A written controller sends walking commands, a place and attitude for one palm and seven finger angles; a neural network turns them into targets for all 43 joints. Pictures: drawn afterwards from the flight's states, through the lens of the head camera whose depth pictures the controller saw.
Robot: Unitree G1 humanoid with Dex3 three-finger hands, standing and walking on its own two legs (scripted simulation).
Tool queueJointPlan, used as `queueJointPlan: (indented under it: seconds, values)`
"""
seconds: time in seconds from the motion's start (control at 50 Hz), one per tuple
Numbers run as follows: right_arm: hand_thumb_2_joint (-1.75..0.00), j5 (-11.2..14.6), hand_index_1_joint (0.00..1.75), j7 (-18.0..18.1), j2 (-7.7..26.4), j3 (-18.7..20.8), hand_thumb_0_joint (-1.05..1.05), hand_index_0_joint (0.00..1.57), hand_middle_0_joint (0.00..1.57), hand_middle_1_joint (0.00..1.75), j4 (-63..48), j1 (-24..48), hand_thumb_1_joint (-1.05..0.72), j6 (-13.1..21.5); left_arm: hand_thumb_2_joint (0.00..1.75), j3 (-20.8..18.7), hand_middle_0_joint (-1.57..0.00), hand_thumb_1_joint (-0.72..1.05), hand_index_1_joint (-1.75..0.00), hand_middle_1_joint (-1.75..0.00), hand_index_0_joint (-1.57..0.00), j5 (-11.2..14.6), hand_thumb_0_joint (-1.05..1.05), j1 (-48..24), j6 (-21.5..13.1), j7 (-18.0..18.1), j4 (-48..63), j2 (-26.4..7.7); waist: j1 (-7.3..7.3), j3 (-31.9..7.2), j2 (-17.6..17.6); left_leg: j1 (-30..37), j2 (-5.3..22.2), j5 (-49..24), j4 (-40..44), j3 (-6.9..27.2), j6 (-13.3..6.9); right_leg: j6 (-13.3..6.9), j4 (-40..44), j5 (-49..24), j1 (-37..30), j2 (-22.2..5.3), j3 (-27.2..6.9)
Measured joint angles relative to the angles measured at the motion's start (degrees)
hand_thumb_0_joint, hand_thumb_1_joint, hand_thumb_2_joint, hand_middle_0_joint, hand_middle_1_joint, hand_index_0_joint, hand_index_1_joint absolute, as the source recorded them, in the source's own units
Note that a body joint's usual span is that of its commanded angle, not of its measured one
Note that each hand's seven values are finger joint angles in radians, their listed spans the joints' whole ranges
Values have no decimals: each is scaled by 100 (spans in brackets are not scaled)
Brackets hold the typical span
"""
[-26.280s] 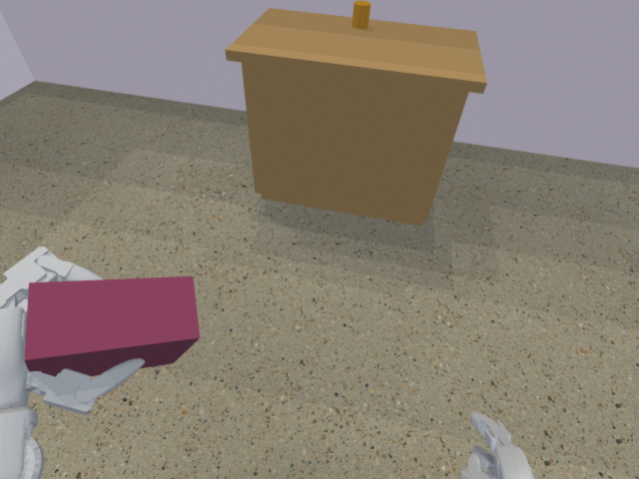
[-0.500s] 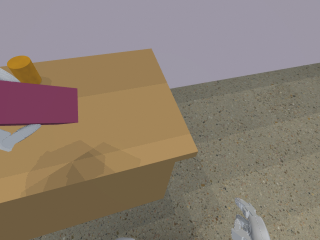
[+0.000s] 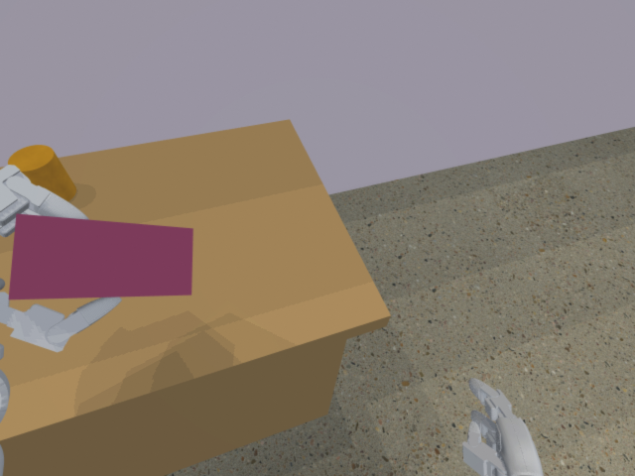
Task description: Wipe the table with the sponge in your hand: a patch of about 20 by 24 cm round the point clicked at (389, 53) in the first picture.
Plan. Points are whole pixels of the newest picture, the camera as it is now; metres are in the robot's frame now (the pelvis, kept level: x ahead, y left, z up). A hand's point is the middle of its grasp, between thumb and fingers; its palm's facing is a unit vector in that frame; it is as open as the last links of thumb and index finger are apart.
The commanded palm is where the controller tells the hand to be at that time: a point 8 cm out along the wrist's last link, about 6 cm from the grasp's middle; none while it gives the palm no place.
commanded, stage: come to a stop and stand still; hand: left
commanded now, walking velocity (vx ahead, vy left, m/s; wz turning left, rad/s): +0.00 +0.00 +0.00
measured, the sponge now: (126, 264) +0.26 +0.22 +0.17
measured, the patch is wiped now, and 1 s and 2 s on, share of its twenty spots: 0.00 0.00 0.00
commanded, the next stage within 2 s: look again from close up in 0.80 s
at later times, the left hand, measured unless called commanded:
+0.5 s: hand (28, 311) +0.20 +0.27 +0.18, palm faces +0.46 -0.84 -0.29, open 10.0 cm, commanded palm +0.13 +0.30 +0.18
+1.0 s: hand (47, 310) +0.21 +0.27 +0.17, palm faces +0.40 -0.85 -0.35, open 10.0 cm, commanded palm +0.15 +0.30 +0.18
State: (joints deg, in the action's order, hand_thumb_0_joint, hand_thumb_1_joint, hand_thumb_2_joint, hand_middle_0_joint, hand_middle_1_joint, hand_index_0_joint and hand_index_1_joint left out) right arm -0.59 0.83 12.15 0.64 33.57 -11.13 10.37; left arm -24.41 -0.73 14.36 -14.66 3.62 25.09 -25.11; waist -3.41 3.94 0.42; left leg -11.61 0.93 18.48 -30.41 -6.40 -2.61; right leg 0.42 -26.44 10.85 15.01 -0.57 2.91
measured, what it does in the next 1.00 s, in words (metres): stands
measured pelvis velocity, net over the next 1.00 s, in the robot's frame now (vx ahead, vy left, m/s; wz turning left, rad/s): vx -0.01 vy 0.02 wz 0.00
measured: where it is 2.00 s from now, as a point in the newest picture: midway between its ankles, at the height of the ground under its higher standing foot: outside the picture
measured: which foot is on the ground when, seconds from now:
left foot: down 0.00-1.00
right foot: down 0.00-1.00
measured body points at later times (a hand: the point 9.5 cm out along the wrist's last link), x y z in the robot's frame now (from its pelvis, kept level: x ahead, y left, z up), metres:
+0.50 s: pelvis -0.02 +0.02 +0.00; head -0.01 +0.04 +0.45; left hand +0.17 +0.31 +0.20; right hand +0.16 -0.20 -0.07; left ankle -0.02 +0.08 -0.74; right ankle +0.03 -0.13 -0.74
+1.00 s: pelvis -0.01 +0.02 +0.00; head +0.01 +0.05 +0.45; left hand +0.18 +0.31 +0.19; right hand +0.17 -0.20 -0.07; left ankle -0.02 +0.08 -0.74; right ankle +0.03 -0.13 -0.74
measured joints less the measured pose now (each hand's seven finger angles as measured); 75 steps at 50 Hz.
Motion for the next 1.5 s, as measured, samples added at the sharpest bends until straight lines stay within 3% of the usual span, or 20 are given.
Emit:
queueJointPlan:
  seconds: [0.04,0.08,0.18,0.26,0.34,0.42,0.56,0.7,0.94,1.14,1.32,1.34,1.36,1.38,1.42,1.46,1.5]
  values:
    - [-90,42,30,-35,-37,-31,1,20,20,30,23,85,-90,-39,104,-123,-73,-49,-134,-133,-75,120,-1,-313,-117,25,-459,-143,-8,0,49,81,-73,-101,158,-58,-48,0,6,-39,8,-57,-60]
    - [-90,89,30,-78,-61,-38,1,20,20,30,-107,105,-90,-97,104,-148,-73,-49,-134,-133,-75,254,-1,-190,2,125,-691,-10,97,-38,18,157,-145,-178,286,-136,-64,29,-25,-59,24,-118,-144]
    - [-90,150,30,-110,-87,-45,1,20,20,30,-315,-35,-90,-200,104,439,-73,-49,-135,-134,-75,300,-1,756,269,151,-524,500,307,-79,-75,182,-240,-147,212,-172,-157,142,-177,6,33,-216,-193]
    - [-90,137,30,0,-167,-122,1,20,20,30,-201,-206,-90,-243,104,753,-73,-49,-134,-134,-75,243,-1,1112,334,98,-229,582,222,-5,129,151,-236,-137,114,-101,-154,130,-216,12,7,-227,-121]
    - [-90,123,30,85,-204,-157,1,20,20,30,-81,-318,-90,-174,104,559,-74,-49,-134,-133,-75,214,-1,842,293,195,-86,441,54,108,277,95,-200,-168,49,-8,-141,96,-140,-60,-35,-201,-20]
    - [-90,102,30,71,-160,-155,1,20,20,30,19,-283,-90,-52,104,306,-74,-49,-134,-133,-75,218,-1,454,186,325,-6,426,-11,131,252,85,-170,-182,24,13,-138,91,-30,-143,-92,-172,6]
    - [-90,79,30,-5,-131,-153,1,20,20,30,10,-130,-90,-24,104,471,-73,-49,-134,-134,-75,182,-1,491,42,293,-84,626,144,-59,137,117,-163,-185,93,-89,-174,141,109,-229,-115,-150,-96]
    - [-90,75,30,15,-199,-159,1,20,20,30,-118,-162,-90,-85,104,501,-73,-49,-134,-134,-75,130,-1,748,164,184,-147,513,265,53,225,126,-179,-193,133,-90,-186,150,120,-221,-114,-163,-101]
    - [-90,71,30,-27,-154,-94,1,20,20,30,35,-130,-90,-93,104,319,-73,-49,-134,-134,-75,180,-1,800,-1,260,366,434,148,165,190,181,-173,-132,117,-27,-158,161,163,-175,-215,-160,-39]
    - [-90,73,30,4,-193,-130,1,20,20,30,-73,-17,-90,-143,104,473,-73,-50,-134,-134,-75,172,-1,790,219,225,124,547,167,157,191,213,-160,-155,188,-48,-146,141,177,-172,-212,-141,-62]
    - [-90,63,30,10,-161,-99,1,20,20,30,-69,-36,-90,-177,104,347,-74,-50,-134,-134,-75,217,-1,901,115,251,398,410,188,131,181,215,-123,-152,210,-9,-109,110,259,-187,-252,-103,-21]
    - [-90,158,30,138,-100,-181,1,20,20,30,-212,-160,-90,-214,104,374,-74,-50,-134,-134,-75,175,-1,661,106,183,307,196,143,129,156,147,-125,-140,146,39,-112,137,57,19,-165,-85,-38]
    - [-90,84,30,197,-73,-194,1,20,20,30,-237,-278,-90,-166,104,372,-74,-50,-134,-133,-75,-23,-1,198,124,58,80,-120,71,125,167,78,-174,-129,72,119,-99,44,-216,127,-84,-75,-100]
    - [-90,-15,30,143,-60,-195,1,20,20,30,-146,-328,-90,-126,104,364,-74,-50,-134,-133,-75,-118,-1,-270,193,-19,-222,-388,51,78,209,-3,-260,-138,29,212,-68,-61,-367,181,-27,-88,-124]
    - [-90,-96,30,-39,14,-244,1,20,20,30,103,-256,-90,-180,104,237,-74,-50,-134,-133,-75,-67,-1,-859,537,-116,-655,-527,33,-81,207,-145,-360,-171,-9,293,-35,-128,-501,372,114,-143,-164]
    - [-90,-89,30,-135,105,-252,1,20,20,30,274,-120,-90,-278,104,74,-74,-50,-134,-133,-75,216,-1,-958,1030,-222,-828,-329,18,-199,42,-154,-346,-166,-10,254,-36,-52,-499,359,143,-124,-219]
    - [-90,-50,30,-201,186,-227,1,20,20,30,319,-33,-90,-361,104,107,-73,-50,-135,-134,-75,275,-1,-699,1468,-323,-751,-95,37,-307,-163,-153,-308,-155,-7,236,-38,18,-437,311,125,-86,-238]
